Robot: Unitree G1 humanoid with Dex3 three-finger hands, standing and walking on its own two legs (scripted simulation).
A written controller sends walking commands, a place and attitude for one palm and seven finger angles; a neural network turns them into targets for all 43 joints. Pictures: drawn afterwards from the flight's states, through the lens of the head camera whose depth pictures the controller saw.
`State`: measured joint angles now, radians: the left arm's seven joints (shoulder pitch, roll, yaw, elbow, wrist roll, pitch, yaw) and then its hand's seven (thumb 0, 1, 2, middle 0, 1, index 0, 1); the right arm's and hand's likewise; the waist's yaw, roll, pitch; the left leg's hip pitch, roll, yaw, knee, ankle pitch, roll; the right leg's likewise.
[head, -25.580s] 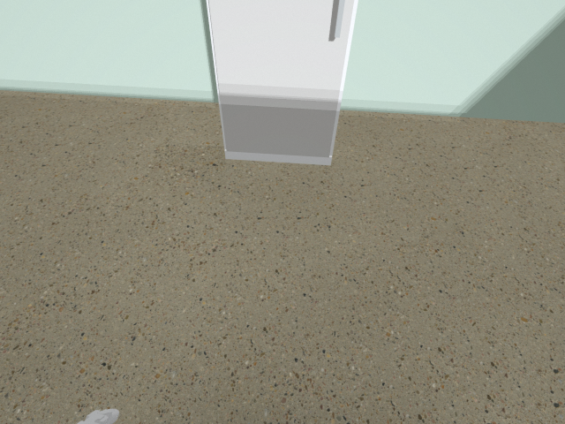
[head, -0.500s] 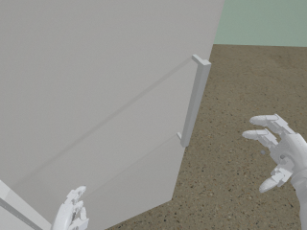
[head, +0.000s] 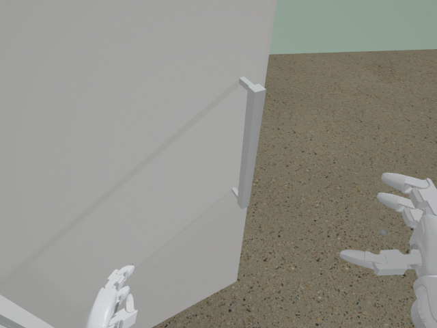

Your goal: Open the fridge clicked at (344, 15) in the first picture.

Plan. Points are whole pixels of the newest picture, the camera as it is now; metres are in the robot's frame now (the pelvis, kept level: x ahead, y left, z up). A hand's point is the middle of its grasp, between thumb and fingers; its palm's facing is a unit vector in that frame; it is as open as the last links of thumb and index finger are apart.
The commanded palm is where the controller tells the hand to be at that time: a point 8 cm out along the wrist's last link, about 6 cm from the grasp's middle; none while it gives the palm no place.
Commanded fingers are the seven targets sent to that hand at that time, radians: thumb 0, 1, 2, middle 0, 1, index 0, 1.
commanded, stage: draw the hand back to the body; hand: right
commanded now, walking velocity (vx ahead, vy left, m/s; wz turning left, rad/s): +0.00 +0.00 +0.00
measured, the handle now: (243, 152) +0.42 -0.05 +0.12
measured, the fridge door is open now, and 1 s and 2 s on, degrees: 68 68 68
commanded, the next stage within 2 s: step back with the hand held close in 0.84 s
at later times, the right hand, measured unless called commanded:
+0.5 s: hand (419, 239) +0.20 -0.27 +0.16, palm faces +0.46 +0.80 -0.39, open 8.4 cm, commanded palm +0.15 -0.30 +0.18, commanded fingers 0.00 -0.90 -0.90 0.20 0.30 0.20 0.30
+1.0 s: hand (415, 242) +0.19 -0.26 +0.16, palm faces +0.47 +0.80 -0.38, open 7.4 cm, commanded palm +0.15 -0.28 +0.18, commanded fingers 0.00 -0.90 -0.90 0.20 0.30 0.20 0.30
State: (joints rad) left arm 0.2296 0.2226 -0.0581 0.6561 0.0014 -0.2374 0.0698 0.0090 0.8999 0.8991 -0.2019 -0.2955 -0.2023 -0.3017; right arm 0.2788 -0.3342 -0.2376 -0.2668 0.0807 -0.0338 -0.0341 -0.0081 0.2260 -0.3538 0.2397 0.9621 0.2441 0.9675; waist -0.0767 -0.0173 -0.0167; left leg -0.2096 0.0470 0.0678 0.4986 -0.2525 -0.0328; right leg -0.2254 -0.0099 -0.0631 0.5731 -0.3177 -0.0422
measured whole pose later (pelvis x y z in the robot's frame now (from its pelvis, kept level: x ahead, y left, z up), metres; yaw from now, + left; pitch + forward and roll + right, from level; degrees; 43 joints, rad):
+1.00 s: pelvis +0.00 +0.02 +0.01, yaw +0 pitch -5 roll +1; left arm 0.22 0.22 -0.03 0.67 0.00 -0.17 0.08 0.01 0.90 0.90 -0.20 -0.30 -0.20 -0.30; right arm 0.42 -0.37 -0.33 -0.37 0.06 -0.06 -0.10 0.02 -0.89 -0.90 0.21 0.30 0.21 0.31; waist -0.09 -0.05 0.00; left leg -0.11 0.03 0.07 0.42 -0.23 -0.01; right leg -0.12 -0.03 -0.06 0.49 -0.29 -0.02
